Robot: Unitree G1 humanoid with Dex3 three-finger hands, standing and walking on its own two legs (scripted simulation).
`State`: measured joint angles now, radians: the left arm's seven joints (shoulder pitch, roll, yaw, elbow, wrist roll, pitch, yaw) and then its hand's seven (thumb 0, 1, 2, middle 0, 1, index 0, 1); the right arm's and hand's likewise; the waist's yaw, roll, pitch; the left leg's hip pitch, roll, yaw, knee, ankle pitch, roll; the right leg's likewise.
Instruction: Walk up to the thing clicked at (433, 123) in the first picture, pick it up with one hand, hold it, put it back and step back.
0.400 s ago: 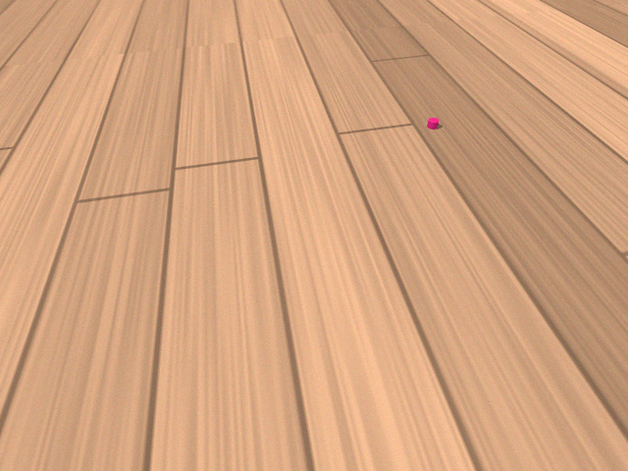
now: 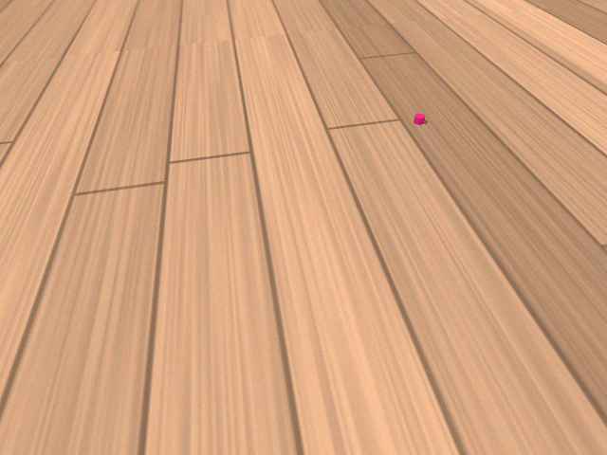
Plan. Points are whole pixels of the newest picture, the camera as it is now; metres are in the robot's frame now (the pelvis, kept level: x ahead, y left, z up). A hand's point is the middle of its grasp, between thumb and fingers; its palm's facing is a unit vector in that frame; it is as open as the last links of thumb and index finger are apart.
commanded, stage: stand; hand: left
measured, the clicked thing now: (419, 119) +2.11 -0.64 -0.76
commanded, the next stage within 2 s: walk up in 0.72 s
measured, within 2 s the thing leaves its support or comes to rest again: neither
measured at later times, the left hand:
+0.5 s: hand out of the picture +0.07 +0.25 -0.16, palm faces -0.02 -0.94 -0.34, open 7.4 cm
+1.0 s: hand out of the picture +0.17 +0.24 -0.13, palm faces -0.13 -0.92 -0.38, open 7.4 cm
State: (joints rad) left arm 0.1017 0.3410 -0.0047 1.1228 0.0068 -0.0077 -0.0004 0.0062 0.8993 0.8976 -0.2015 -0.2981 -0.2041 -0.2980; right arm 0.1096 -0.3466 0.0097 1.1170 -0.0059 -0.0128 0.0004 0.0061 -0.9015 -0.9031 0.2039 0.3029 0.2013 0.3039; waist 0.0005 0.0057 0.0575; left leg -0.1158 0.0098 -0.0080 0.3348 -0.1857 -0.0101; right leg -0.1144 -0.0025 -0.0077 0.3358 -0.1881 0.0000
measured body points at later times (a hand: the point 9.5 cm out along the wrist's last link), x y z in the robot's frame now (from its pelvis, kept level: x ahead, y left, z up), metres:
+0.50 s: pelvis +0.00 +0.00 +0.00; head +0.01 +0.00 +0.45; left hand +0.07 +0.30 -0.13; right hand +0.08 -0.30 -0.13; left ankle +0.00 +0.13 -0.75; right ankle +0.00 -0.12 -0.75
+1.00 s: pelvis +0.05 -0.05 -0.01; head +0.03 -0.06 +0.44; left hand +0.18 +0.28 -0.10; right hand +0.06 -0.40 -0.12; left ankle +0.00 +0.12 -0.75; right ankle +0.11 -0.22 -0.72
